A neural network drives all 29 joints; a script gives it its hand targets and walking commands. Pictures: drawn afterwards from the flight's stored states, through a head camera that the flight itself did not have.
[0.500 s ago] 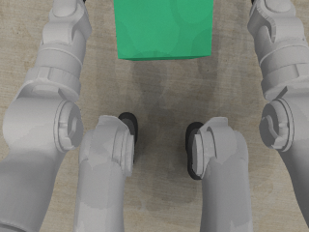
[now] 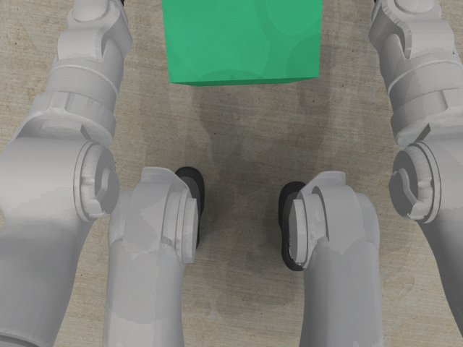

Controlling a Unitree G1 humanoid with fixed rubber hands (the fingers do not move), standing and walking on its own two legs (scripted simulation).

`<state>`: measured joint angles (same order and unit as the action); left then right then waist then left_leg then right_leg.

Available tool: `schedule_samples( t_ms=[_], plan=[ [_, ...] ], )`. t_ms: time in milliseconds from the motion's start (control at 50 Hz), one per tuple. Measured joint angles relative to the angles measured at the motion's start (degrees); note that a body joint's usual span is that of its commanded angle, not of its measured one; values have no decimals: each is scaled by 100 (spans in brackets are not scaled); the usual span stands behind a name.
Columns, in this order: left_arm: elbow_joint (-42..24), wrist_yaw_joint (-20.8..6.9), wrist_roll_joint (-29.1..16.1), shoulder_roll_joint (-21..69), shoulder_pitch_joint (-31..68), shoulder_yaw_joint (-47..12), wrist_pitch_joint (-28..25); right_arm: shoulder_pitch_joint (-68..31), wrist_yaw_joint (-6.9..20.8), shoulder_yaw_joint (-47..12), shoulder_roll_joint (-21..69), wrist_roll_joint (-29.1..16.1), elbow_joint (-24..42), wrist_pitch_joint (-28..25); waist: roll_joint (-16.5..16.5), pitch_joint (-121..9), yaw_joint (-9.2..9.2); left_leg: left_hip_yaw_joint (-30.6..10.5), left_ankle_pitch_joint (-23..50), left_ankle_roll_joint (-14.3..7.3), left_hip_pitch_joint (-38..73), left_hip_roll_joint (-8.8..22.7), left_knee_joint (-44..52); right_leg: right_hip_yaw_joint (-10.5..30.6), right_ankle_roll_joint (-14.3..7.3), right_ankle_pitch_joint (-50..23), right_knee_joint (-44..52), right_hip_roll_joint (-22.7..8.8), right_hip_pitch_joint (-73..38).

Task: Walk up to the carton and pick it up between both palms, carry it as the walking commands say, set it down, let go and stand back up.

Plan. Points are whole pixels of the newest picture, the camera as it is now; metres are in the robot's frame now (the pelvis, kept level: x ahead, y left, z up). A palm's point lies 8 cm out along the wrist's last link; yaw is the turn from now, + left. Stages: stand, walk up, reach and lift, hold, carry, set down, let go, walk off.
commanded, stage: reach and lift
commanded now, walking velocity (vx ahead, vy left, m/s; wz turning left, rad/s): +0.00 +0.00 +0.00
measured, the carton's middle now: out of the picture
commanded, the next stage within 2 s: none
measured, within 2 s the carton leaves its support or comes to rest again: leaves its support in 1.18 s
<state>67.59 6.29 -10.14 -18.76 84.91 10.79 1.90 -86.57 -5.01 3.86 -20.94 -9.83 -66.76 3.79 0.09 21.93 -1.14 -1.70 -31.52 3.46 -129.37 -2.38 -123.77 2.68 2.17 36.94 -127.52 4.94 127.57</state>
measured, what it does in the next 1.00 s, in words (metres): stands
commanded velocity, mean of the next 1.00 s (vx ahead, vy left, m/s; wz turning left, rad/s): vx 0.00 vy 0.00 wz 0.00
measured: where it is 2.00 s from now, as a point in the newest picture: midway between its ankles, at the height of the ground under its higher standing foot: (240, 232)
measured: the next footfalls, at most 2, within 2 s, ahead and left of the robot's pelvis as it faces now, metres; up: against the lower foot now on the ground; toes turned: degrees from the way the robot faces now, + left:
none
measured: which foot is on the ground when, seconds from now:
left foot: down 0.00-1.00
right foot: down 0.00-1.00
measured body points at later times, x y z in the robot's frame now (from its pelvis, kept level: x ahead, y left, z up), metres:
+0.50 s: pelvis +0.00 +0.00 +0.00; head +0.38 -0.01 +0.23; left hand +0.56 +0.15 -0.19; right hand +0.57 -0.13 -0.19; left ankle +0.12 +0.13 -0.34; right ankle +0.09 -0.12 -0.34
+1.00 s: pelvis +0.01 +0.00 -0.01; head +0.38 -0.01 +0.23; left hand +0.56 +0.16 -0.19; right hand +0.57 -0.12 -0.19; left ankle +0.12 +0.13 -0.34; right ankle +0.09 -0.12 -0.34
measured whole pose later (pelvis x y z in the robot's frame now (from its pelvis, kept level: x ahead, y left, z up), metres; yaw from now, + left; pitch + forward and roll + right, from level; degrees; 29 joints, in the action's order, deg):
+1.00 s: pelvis +0.01 +0.00 -0.01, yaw +0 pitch +35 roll +1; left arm 60.6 4.0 -1.1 -14.0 85.0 17.2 10.7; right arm -84.9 -3.5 15.4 -11.9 4.2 -57.2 11.4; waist -1.1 23.1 -1.4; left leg -1.8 -33.2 3.2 -129.1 -2.7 -127.2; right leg 2.4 2.0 39.0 -130.8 4.8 126.8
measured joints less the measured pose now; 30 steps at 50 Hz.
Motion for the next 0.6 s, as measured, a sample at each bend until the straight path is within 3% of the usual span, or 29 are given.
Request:
schedule_samples(
  t_ms=[360, 420, 600],
  plan=[
    [-116, 118, 401, 401, 270, 151, 9, -285, -28, 61, 429, 397, 43, 3, -26, 299, -48, -1, 17, -10, 126, 8, 12, -1, 19, -24, 28, 3, -133],
    [-175, 127, 450, 420, 280, 213, 39, -304, -132, 207, 486, 558, 85, 13, -50, 362, -41, 0, 23, -7, 153, -2, 8, 0, 18, -22, 20, -6, -165],
    [-359, -22, 833, 457, 336, 629, 412, -410, -18, 793, 640, 1173, 211, 357, -59, 486, -17, -3, 14, 0, 207, -18, -107, -9, -14, -2, -112, -10, -215]
  ],
)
